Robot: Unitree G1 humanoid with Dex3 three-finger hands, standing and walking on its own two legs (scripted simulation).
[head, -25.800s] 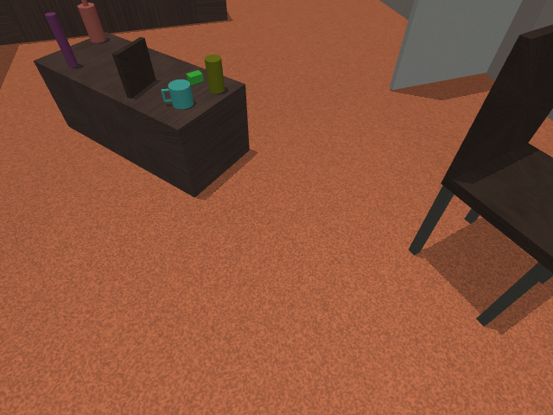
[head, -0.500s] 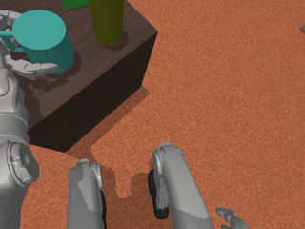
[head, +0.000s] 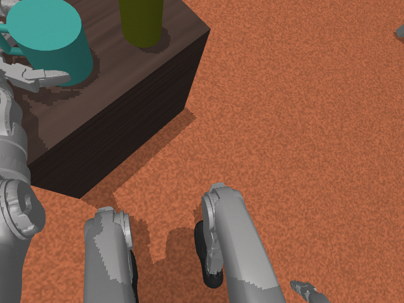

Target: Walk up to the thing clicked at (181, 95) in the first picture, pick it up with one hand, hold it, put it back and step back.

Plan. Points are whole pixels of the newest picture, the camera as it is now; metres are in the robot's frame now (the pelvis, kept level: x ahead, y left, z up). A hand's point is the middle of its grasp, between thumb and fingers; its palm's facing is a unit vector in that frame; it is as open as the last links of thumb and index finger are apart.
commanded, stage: open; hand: left
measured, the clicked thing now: (43, 43) +0.57 +0.17 +0.01
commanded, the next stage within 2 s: withdraw in 0.34 s
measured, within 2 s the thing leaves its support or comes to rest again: neither
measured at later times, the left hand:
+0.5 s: hand (23, 43) +0.57 +0.20 +0.01, palm faces +0.19 -0.98 -0.03, open 15.3 cm
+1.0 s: hand out of the picture +0.56 +0.25 +0.16, palm faces +0.16 -0.97 -0.16, open 17.6 cm
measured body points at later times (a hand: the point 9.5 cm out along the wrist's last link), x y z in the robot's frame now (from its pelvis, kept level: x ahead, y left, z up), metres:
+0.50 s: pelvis +0.00 +0.00 -0.01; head +0.22 +0.04 +0.38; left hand +0.55 +0.25 +0.01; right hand +0.04 -0.27 -0.12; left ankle +0.07 +0.13 -0.42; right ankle +0.10 -0.13 -0.42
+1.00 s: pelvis +0.01 +0.00 +0.11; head +0.19 +0.03 +0.52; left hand +0.55 +0.30 +0.18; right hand +0.05 -0.27 +0.00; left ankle +0.07 +0.13 -0.41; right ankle +0.10 -0.13 -0.41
